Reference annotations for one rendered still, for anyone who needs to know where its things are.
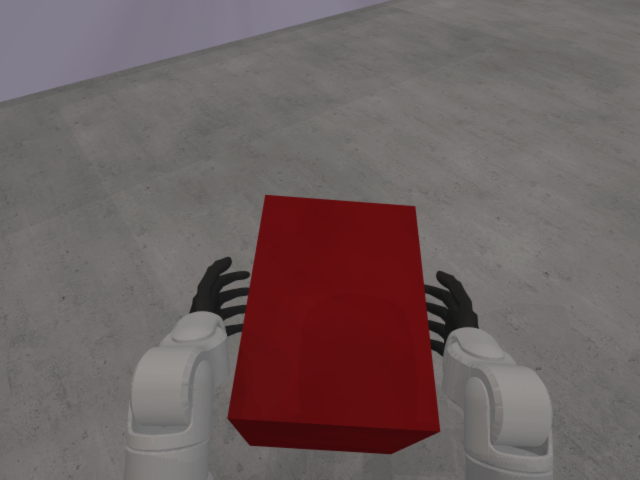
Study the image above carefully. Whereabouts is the robot right forearm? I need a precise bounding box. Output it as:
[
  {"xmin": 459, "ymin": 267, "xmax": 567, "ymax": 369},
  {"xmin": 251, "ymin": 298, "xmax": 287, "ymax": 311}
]
[{"xmin": 442, "ymin": 327, "xmax": 554, "ymax": 480}]

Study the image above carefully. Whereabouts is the robot right hand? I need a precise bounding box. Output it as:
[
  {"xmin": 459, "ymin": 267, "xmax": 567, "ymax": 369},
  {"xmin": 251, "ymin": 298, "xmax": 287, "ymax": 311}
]
[{"xmin": 424, "ymin": 271, "xmax": 479, "ymax": 357}]

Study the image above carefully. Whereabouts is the robot left hand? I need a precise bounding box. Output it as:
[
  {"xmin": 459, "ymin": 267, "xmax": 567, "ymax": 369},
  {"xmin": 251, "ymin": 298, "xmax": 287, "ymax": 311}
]
[{"xmin": 189, "ymin": 257, "xmax": 250, "ymax": 337}]

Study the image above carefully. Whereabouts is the carton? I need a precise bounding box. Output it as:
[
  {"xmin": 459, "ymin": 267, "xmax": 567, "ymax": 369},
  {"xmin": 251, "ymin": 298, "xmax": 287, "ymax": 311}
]
[{"xmin": 227, "ymin": 195, "xmax": 440, "ymax": 454}]

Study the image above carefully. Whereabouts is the robot left forearm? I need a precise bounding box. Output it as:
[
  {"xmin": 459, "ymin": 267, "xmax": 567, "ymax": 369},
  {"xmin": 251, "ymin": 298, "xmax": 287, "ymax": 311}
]
[{"xmin": 124, "ymin": 311, "xmax": 230, "ymax": 480}]

